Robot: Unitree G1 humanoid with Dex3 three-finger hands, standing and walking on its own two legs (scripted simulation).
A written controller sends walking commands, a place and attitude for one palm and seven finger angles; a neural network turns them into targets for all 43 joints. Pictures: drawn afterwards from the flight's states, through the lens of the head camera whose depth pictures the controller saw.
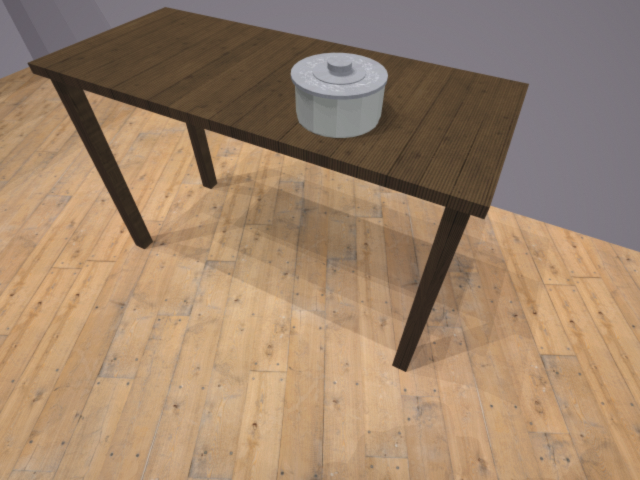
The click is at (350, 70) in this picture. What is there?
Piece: lid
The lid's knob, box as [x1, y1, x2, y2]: [327, 56, 351, 72]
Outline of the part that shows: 328,59 327,67 332,71 343,72 349,70 351,67 351,60 347,57 335,56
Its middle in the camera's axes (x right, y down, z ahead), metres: +0.04 -0.37 +0.82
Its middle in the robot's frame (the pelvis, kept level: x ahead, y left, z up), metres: +0.88 +0.00 +0.13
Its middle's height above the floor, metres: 0.90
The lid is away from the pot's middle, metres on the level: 0.00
